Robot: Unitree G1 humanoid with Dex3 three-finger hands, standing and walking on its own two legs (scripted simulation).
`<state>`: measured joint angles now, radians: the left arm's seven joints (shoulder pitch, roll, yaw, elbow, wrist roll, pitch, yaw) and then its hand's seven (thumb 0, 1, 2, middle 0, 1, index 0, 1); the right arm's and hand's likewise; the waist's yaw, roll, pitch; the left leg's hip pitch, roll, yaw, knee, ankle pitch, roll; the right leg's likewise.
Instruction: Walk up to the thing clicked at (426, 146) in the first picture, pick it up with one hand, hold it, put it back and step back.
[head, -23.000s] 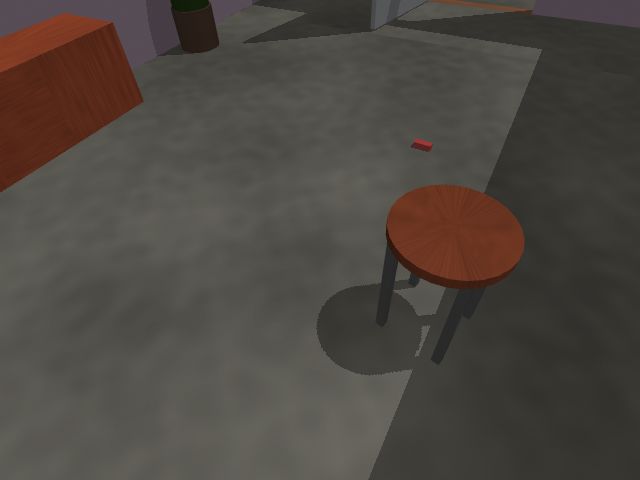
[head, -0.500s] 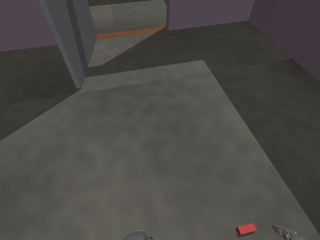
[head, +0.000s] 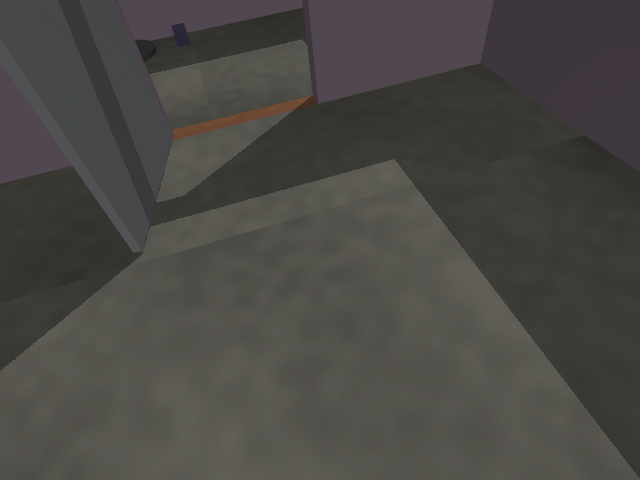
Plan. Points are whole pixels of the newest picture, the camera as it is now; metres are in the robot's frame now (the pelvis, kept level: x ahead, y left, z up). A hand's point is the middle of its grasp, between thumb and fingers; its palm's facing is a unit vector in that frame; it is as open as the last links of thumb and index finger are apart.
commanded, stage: walk up
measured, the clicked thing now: out of the picture +0.09 -0.39 -0.75
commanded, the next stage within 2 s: none
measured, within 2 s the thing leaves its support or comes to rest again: neither
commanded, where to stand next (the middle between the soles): +0.54 +0.05 m, yaw +0 degrees
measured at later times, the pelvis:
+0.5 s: pelvis +0.19 +0.05 +0.01, yaw +0 degrees
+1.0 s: pelvis +0.38 +0.06 -0.01, yaw -25 degrees
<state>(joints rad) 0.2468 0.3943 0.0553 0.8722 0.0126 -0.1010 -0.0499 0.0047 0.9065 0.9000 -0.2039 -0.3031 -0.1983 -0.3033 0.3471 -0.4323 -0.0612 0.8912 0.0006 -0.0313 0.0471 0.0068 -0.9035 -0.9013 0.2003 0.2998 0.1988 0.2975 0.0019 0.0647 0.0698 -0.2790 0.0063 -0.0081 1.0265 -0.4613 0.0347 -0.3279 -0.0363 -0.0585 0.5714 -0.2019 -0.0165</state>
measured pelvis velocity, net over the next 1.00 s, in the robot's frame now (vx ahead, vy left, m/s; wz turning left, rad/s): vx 0.38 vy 0.06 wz -0.43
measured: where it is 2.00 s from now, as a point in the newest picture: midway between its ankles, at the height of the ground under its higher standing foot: (305, 397)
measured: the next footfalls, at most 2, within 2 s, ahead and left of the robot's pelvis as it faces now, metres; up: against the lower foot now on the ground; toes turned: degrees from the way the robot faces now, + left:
left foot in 0.30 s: +0.27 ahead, +0.16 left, +0.00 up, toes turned +6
right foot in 0.76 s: +0.40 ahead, -0.13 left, +0.00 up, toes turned -20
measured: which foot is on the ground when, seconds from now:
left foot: up 0.00-0.28, down 0.30-0.78, up 0.80-1.00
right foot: down 0.00-0.32, up 0.34-0.74, down 0.76-1.00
